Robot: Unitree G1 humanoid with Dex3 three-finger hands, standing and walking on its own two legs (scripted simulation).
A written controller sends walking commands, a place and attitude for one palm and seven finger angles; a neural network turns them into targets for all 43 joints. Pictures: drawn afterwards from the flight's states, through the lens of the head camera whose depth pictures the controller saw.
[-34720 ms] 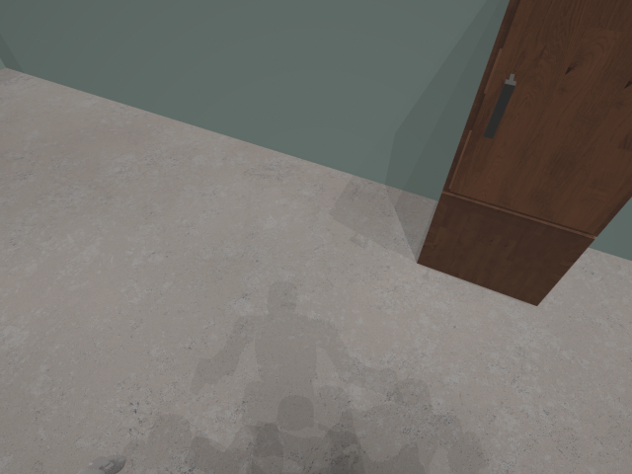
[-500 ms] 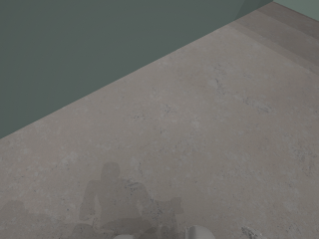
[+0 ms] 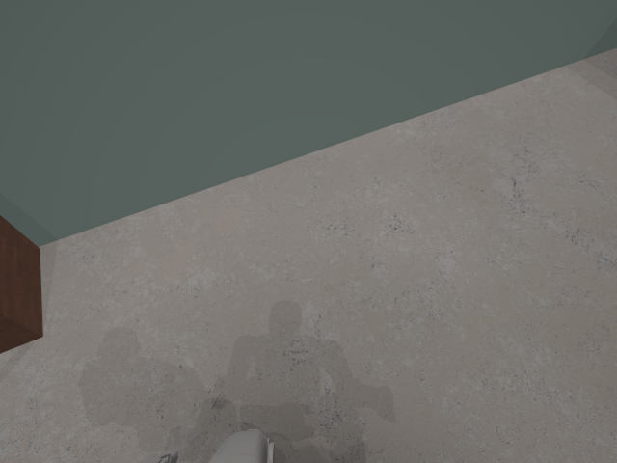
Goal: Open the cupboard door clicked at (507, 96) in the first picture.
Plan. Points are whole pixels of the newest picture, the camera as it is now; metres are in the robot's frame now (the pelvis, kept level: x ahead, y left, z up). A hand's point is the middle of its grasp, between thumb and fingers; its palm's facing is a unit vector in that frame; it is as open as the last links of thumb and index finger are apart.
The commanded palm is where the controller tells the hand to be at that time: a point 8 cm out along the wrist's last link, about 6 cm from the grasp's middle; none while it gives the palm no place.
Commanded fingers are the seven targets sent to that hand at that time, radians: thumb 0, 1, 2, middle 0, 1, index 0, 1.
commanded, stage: turn to face it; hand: left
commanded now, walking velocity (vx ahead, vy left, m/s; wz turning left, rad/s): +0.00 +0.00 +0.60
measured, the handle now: out of the picture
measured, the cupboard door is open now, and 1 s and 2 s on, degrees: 42 42 42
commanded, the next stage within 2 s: take the last steps up to it in 1.70 s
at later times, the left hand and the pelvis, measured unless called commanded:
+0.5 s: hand out of the picture +0.07 +0.25 -0.16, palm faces +0.27 -0.93 -0.25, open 7.4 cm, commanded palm none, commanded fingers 0.00 0.90 0.90 -0.20 -0.30 -0.20 -0.30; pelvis +0.02 +0.02 +0.00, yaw +16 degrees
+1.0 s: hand out of the picture -0.06 +0.21 -0.20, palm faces +0.59 -0.77 -0.23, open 7.4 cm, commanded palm none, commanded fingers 0.00 0.90 0.90 -0.20 -0.30 -0.20 -0.30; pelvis +0.03 +0.02 -0.02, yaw +36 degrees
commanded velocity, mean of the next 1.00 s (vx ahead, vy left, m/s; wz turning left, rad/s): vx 0.00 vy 0.00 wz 0.60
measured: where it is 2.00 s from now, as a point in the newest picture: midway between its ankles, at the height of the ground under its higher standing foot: outside the picture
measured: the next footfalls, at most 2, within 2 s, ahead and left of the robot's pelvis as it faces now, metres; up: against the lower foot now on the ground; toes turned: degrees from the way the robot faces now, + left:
left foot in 0.16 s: +0.03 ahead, +0.13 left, +0.00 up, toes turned +12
right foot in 0.58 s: +0.09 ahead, -0.10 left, +0.00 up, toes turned +18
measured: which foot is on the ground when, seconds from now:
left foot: up 0.00-0.14, down 0.16-0.58, up 0.60-0.96, down 0.98-1.00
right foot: down 0.00-0.16, up 0.18-0.56, down 0.58-0.98, up 1.00-1.00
